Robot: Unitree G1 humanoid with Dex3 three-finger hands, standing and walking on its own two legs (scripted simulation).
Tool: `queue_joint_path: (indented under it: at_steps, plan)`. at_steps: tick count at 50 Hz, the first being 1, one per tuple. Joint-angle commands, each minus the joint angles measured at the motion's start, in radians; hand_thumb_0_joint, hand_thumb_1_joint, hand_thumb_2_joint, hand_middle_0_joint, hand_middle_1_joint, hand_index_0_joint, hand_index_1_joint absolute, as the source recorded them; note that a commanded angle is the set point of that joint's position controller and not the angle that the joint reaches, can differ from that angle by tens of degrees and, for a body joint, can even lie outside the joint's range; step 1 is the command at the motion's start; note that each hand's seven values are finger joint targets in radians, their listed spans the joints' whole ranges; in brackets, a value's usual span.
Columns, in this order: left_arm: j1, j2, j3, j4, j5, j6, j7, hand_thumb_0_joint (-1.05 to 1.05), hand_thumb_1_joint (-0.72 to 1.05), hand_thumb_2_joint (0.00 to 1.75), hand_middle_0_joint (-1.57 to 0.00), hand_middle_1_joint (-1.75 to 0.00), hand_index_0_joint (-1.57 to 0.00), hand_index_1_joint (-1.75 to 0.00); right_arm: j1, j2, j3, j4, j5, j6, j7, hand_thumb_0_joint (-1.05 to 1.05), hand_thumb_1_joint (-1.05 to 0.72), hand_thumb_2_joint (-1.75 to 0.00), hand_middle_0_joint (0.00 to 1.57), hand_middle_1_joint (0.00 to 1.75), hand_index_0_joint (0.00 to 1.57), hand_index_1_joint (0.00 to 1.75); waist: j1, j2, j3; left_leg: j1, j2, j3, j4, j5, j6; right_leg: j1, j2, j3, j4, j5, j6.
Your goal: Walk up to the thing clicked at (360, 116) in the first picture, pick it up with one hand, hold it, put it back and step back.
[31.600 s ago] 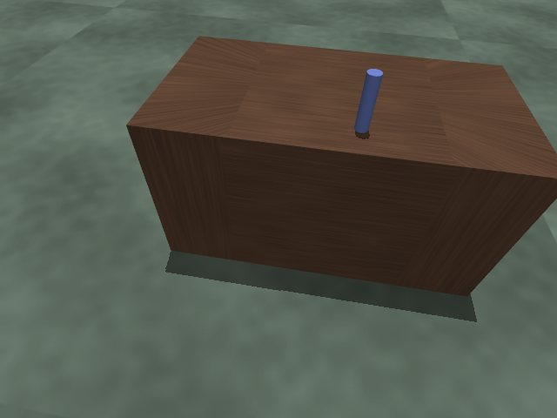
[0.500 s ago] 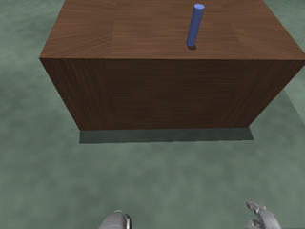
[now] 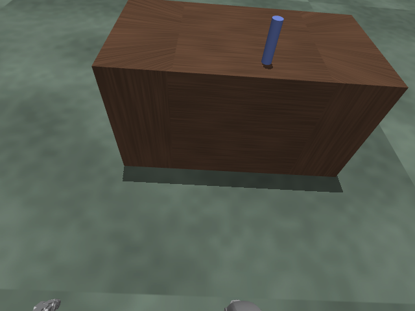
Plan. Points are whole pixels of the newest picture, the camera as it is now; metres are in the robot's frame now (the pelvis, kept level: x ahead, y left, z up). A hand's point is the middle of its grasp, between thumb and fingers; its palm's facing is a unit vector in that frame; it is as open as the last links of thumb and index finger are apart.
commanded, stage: step back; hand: right
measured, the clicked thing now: (271, 41) +1.06 -0.26 -0.02
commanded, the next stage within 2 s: stand in 0.82 s
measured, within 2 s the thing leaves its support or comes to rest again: neither
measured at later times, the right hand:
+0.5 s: hand out of the picture +0.05 -0.25 -0.14, palm faces -0.02 +0.94 -0.35, open 7.4 cm
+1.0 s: hand out of the picture +0.10 -0.26 -0.13, palm faces +0.01 +0.94 -0.35, open 7.4 cm
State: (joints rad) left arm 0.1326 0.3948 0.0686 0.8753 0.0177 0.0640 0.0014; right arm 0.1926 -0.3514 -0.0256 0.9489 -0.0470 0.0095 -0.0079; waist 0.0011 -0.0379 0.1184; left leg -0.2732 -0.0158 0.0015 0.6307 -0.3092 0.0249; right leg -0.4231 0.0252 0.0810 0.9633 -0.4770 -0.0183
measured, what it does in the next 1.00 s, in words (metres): steps on the spot: right foot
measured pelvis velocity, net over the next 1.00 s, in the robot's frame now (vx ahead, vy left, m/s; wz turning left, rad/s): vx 0.00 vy -0.01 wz -0.02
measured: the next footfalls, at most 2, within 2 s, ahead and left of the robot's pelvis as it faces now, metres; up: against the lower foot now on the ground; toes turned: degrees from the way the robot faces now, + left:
right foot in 0.10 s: +0.02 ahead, -0.14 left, +0.00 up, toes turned +0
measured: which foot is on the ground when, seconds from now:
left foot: down 0.00-1.00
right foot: up 0.00-0.08, down 0.10-1.00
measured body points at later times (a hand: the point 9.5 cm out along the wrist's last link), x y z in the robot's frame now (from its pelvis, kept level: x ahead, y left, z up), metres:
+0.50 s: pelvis -0.01 +0.00 +0.01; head +0.00 +0.01 +0.46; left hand +0.06 +0.31 -0.12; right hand +0.05 -0.30 -0.12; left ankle +0.00 +0.11 -0.72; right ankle -0.02 -0.14 -0.72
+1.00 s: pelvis +0.00 -0.01 +0.02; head +0.01 +0.00 +0.47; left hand +0.10 +0.29 -0.11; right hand +0.10 -0.31 -0.10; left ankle +0.00 +0.11 -0.72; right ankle -0.02 -0.14 -0.72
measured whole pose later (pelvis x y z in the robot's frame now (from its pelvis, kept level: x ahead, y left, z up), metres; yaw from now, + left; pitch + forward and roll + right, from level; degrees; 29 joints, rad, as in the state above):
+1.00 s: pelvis +0.00 -0.01 +0.02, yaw -1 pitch -3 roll +0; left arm 0.06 0.34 0.02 1.11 0.00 -0.01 0.00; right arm 0.05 -0.34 -0.01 1.10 -0.01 -0.02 0.00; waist 0.00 -0.01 0.07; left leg -0.12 -0.01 -0.01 0.36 -0.20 0.00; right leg -0.09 -0.02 0.02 0.36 -0.22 0.02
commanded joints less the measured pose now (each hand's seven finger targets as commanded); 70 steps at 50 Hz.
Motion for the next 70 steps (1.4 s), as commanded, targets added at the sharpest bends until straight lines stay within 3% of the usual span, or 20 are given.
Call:
queue_joint_path:
  at_steps: [1, 4, 5, 6, 7, 8, 9, 14, 15, 16, 17, 18, 22, 28, 40, 41, 45, 56, 63, 70]
  plan:
    - [0.012, 0.170, 0.047, -0.036, 0.006, -0.053, -0.015, 0.00, 0.90, 0.90, -0.20, -0.30, -0.20, -0.30, -0.100, -0.275, -0.082, -0.094, -0.009, -0.033, -0.008, 0.00, -0.90, -0.90, 0.20, 0.30, 0.20, 0.30, 0.003, 0.205, -0.090, -0.028, 0.224, -0.235, -0.286, -0.187, 0.139, 0.123, -0.026, -0.054, -0.259, -0.038, 0.011]
    - [0.053, 0.156, 0.047, 0.020, 0.015, -0.074, -0.006, 0.00, 0.90, 0.90, -0.20, -0.30, -0.20, -0.30, -0.087, -0.265, -0.077, -0.085, 0.001, -0.016, 0.000, 0.00, -0.90, -0.90, 0.20, 0.30, 0.20, 0.30, 0.026, 0.179, -0.073, -0.121, 0.188, -0.185, -0.228, -0.246, 0.087, 0.318, 0.014, -0.087, -0.583, 0.123, -0.023]
    - [0.086, 0.184, 0.057, 0.036, 0.025, -0.084, -0.001, 0.00, 0.90, 0.90, -0.20, -0.30, -0.20, -0.30, -0.074, -0.233, -0.068, -0.086, 0.006, -0.015, 0.002, 0.00, -0.90, -0.90, 0.20, 0.30, 0.20, 0.30, 0.040, 0.127, -0.100, -0.192, 0.163, -0.161, -0.152, -0.239, 0.053, 0.420, -0.027, 0.003, -0.591, 0.124, -0.041]
    - [0.098, 0.235, 0.067, 0.031, 0.035, -0.092, 0.004, 0.00, 0.90, 0.90, -0.20, -0.30, -0.20, -0.30, -0.110, -0.184, -0.056, -0.104, 0.015, -0.019, 0.006, 0.00, -0.90, -0.90, 0.20, 0.30, 0.20, 0.30, 0.058, -0.017, -0.090, -0.289, 0.063, -0.096, -0.038, -0.241, -0.010, 0.372, -0.166, 0.272, -0.650, -0.120, -0.103]
    - [0.037, 0.296, 0.073, 0.021, 0.036, -0.096, 0.001, 0.00, 0.90, 0.90, -0.20, -0.30, -0.20, -0.30, -0.104, -0.194, -0.063, -0.087, 0.015, -0.016, 0.000, 0.00, -0.90, -0.90, 0.20, 0.30, 0.20, 0.30, 0.048, -0.111, -0.051, -0.182, 0.017, -0.067, 0.135, -0.248, -0.024, 0.143, -0.326, 0.444, -0.745, -0.361, -0.181]
    - [-0.051, 0.288, 0.068, -0.008, 0.034, -0.103, 0.002, 0.00, 0.90, 0.90, -0.20, -0.30, -0.20, -0.30, -0.065, -0.223, -0.073, -0.068, 0.017, -0.017, 0.003, 0.00, -0.90, -0.90, 0.20, 0.30, 0.20, 0.30, 0.009, -0.071, -0.011, -0.097, 0.045, -0.101, 0.205, -0.199, -0.031, 0.024, -0.358, 0.439, -0.760, -0.390, -0.199]
    - [-0.086, 0.253, 0.058, -0.017, 0.027, -0.109, 0.003, 0.00, 0.90, 0.90, -0.20, -0.30, -0.20, -0.30, -0.049, -0.225, -0.074, -0.055, 0.024, -0.024, 0.009, 0.00, -0.90, -0.90, 0.20, 0.30, 0.20, 0.30, -0.010, -0.022, -0.006, -0.088, 0.048, -0.098, 0.176, -0.156, -0.029, 0.045, -0.313, 0.356, -0.725, -0.290, -0.183]
    - [-0.060, 0.199, 0.025, 0.014, 0.018, -0.094, -0.009, 0.00, 0.90, 0.90, -0.20, -0.30, -0.20, -0.30, 0.005, -0.191, -0.071, -0.007, 0.016, -0.047, 0.007, 0.00, -0.90, -0.90, 0.20, 0.30, 0.20, 0.30, -0.024, -0.085, -0.078, 0.166, 0.018, -0.038, -0.195, -0.031, -0.009, 0.013, -0.188, 0.117, -0.577, 0.042, -0.085]
    - [-0.036, 0.163, 0.012, 0.017, 0.013, -0.093, -0.011, 0.00, 0.90, 0.90, -0.20, -0.30, -0.20, -0.30, -0.006, -0.211, -0.077, -0.009, 0.009, -0.055, 0.002, 0.00, -0.90, -0.90, 0.20, 0.30, 0.20, 0.30, -0.021, -0.013, -0.108, 0.212, 0.096, -0.152, -0.263, -0.021, 0.010, 0.001, -0.151, 0.072, -0.503, 0.152, -0.056]
    - [-0.028, 0.131, 0.001, 0.034, -0.004, -0.089, -0.014, 0.00, 0.90, 0.90, -0.20, -0.30, -0.20, -0.30, -0.055, -0.244, -0.072, -0.015, 0.010, -0.061, 0.000, 0.00, -0.90, -0.90, 0.20, 0.30, 0.20, 0.30, 0.005, 0.113, -0.113, 0.125, 0.202, -0.334, -0.335, -0.138, 0.058, 0.025, -0.070, 0.003, -0.422, 0.100, -0.013]
    - [-0.024, 0.164, 0.014, 0.056, -0.006, -0.087, -0.009, 0.00, 0.90, 0.90, -0.20, -0.30, -0.20, -0.30, -0.090, -0.264, -0.072, -0.013, 0.016, -0.059, 0.003, 0.00, -0.90, -0.90, 0.20, 0.30, 0.20, 0.30, 0.026, 0.105, -0.101, 0.023, 0.261, -0.365, -0.356, -0.196, 0.108, 0.127, -0.047, -0.048, -0.383, 0.050, -0.007]
    - [-0.016, 0.169, 0.013, 0.063, -0.001, -0.089, -0.006, 0.00, 0.90, 0.90, -0.20, -0.30, -0.20, -0.30, -0.112, -0.266, -0.070, -0.013, 0.014, -0.059, 0.005, 0.00, -0.90, -0.90, 0.20, 0.30, 0.20, 0.30, 0.030, 0.097, -0.098, 0.004, 0.260, -0.341, -0.345, -0.134, 0.111, 0.165, -0.052, -0.047, -0.406, 0.056, -0.010]
    - [0.000, 0.183, 0.014, 0.100, -0.007, -0.107, 0.000, 0.00, 0.90, 0.90, -0.20, -0.30, -0.20, -0.30, -0.120, -0.223, -0.053, 0.012, 0.025, -0.060, 0.000, 0.00, -0.90, -0.90, 0.20, 0.30, 0.20, 0.30, 0.036, 0.128, -0.162, 0.034, 0.144, -0.151, -0.234, 0.260, 0.022, 0.316, -0.103, -0.001, -0.527, 0.346, -0.027]
    - [-0.060, 0.186, 0.006, 0.120, -0.005, -0.099, 0.005, 0.00, 0.90, 0.90, -0.20, -0.30, -0.20, -0.30, -0.135, -0.206, -0.052, 0.044, 0.026, -0.052, -0.004, 0.00, -0.90, -0.90, 0.20, 0.30, 0.20, 0.30, 0.018, 0.053, -0.147, 0.056, 0.120, -0.126, -0.239, 0.193, 0.013, 0.305, -0.129, 0.009, -0.560, 0.372, -0.032]
    - [-0.136, 0.184, 0.008, 0.141, 0.001, -0.100, 0.009, 0.00, 0.90, 0.90, -0.20, -0.30, -0.20, -0.30, -0.159, -0.180, -0.043, 0.086, 0.024, -0.047, -0.002, 0.00, -0.90, -0.90, 0.20, 0.30, 0.20, 0.30, 0.006, 0.010, -0.168, 0.092, 0.110, -0.084, -0.238, 0.288, 0.001, 0.353, -0.151, 0.013, -0.598, 0.452, -0.022]
    - [-0.116, 0.153, -0.011, 0.157, -0.017, -0.099, 0.008, 0.00, 0.90, 0.90, -0.20, -0.30, -0.20, -0.30, -0.174, -0.195, -0.039, 0.077, 0.035, -0.049, -0.001, 0.00, -0.90, -0.90, 0.20, 0.30, 0.20, 0.30, 0.000, 0.045, -0.167, 0.174, 0.132, -0.115, -0.276, 0.398, 0.002, 0.310, -0.153, 0.030, -0.606, 0.535, -0.012]
    - [-0.109, 0.162, -0.012, 0.166, -0.017, -0.102, 0.012, 0.00, 0.90, 0.90, -0.20, -0.30, -0.20, -0.30, -0.170, -0.204, -0.036, 0.088, 0.041, -0.054, -0.002, 0.00, -0.90, -0.90, 0.20, 0.30, 0.20, 0.30, 0.001, 0.047, -0.220, 0.231, 0.147, -0.110, -0.275, 0.547, 0.000, 0.377, -0.147, 0.004, -0.607, 0.632, 0.002]
    - [-0.112, 0.166, -0.021, 0.193, -0.009, -0.098, 0.008, 0.00, 0.90, 0.90, -0.20, -0.30, -0.20, -0.30, -0.184, -0.203, -0.022, 0.108, 0.041, -0.045, 0.000, 0.00, -0.90, -0.90, 0.20, 0.30, 0.20, 0.30, -0.006, 0.044, -0.150, 0.201, 0.135, -0.099, -0.349, 0.298, -0.012, 0.336, -0.146, 0.019, -0.688, 0.440, 0.006]
    - [-0.101, 0.166, -0.025, 0.195, -0.009, -0.102, 0.006, 0.00, 0.90, 0.90, -0.20, -0.30, -0.20, -0.30, -0.179, -0.210, -0.020, 0.116, 0.040, -0.048, 0.003, 0.00, -0.90, -0.90, 0.20, 0.30, 0.20, 0.30, -0.003, 0.037, -0.164, 0.213, 0.141, -0.103, -0.349, 0.314, -0.008, 0.339, -0.150, 0.019, -0.688, 0.458, 0.006]
    - [-0.089, 0.176, -0.027, 0.198, -0.009, -0.099, 0.003, 0.00, 0.90, 0.90, -0.20, -0.30, -0.20, -0.30, -0.149, -0.212, -0.020, 0.131, 0.036, -0.042, 0.008, 0.00, -0.90, -0.90, 0.20, 0.30, 0.20, 0.30, -0.007, 0.030, -0.113, 0.163, 0.134, -0.109, -0.375, 0.161, -0.009, 0.301, -0.145, 0.031, -0.715, 0.304, 0.001]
